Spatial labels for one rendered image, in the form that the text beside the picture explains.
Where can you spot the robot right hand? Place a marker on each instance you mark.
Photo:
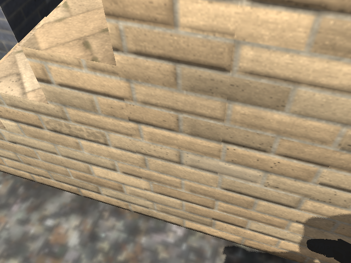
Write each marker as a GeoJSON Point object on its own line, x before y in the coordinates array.
{"type": "Point", "coordinates": [340, 250]}

